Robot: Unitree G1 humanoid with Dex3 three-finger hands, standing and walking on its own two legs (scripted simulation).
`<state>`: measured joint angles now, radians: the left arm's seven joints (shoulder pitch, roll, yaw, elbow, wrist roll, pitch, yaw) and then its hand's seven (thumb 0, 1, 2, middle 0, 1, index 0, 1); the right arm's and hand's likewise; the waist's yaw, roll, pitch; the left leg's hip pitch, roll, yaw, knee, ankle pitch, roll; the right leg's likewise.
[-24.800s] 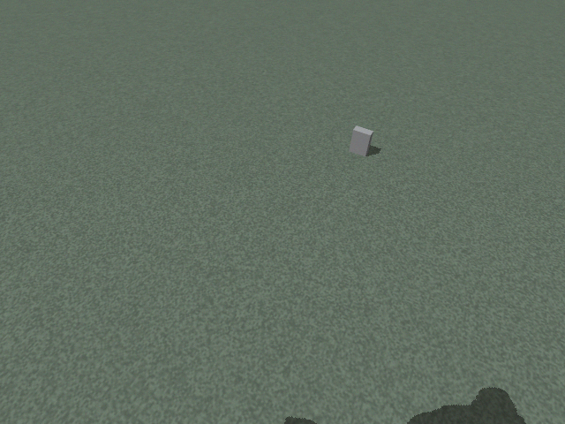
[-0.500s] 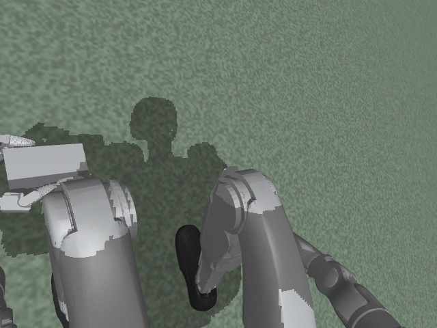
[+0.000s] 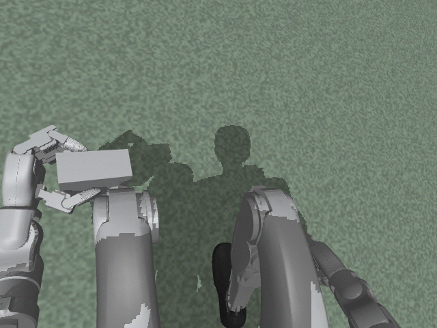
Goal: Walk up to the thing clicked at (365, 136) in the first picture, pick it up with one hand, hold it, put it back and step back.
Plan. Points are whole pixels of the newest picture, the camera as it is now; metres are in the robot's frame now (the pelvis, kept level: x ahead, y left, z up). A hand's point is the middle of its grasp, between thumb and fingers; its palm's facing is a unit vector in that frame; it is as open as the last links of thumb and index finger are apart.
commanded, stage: settle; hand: left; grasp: from the side
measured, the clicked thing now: (93, 179) +0.35 +0.22 -0.12
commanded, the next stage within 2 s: lift in 1.16 s
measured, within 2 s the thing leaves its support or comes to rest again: neither
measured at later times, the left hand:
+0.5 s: hand (68, 153) +0.36 +0.25 -0.01, palm faces +0.09 -0.99 -0.09, open 9.3 cm
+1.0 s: hand (58, 145) +0.35 +0.25 +0.03, palm faces +0.10 -0.99 -0.09, open 9.3 cm
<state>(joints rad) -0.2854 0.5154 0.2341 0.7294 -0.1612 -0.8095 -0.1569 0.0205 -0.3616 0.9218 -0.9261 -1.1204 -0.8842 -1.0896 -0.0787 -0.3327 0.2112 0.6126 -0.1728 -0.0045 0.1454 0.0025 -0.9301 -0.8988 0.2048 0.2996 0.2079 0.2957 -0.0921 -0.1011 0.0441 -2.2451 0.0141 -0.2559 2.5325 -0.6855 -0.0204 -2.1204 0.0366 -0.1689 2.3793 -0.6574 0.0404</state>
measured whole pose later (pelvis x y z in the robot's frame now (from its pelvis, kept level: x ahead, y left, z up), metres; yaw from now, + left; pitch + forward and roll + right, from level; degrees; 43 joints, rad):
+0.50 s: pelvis +0.02 -0.01 +0.04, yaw +4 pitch +31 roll -6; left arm -0.27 0.39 0.26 0.56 -0.21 -0.62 -0.26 0.02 -0.39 0.99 -0.90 -1.18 -0.86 -1.14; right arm -0.02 -0.31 0.07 0.62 -0.05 0.00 0.08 0.01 -0.91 -0.90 0.20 0.30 0.21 0.30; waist -0.06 -0.02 -0.08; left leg -2.21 0.03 -0.16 2.38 -0.71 -0.04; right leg -2.15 0.02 -0.09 2.31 -0.71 0.00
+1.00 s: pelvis +0.02 -0.01 +0.07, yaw +7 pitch +32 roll -5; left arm -0.29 0.36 0.27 0.57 -0.19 -0.57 -0.29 0.02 -0.39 1.01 -0.88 -1.20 -0.84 -1.17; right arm 0.02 -0.29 0.02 0.63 -0.03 -0.03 0.06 0.01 -0.91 -0.90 0.20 0.30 0.20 0.30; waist -0.04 -0.01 -0.14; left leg -2.14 0.03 -0.11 2.27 -0.70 -0.03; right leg -2.08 0.01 -0.06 2.23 -0.71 0.01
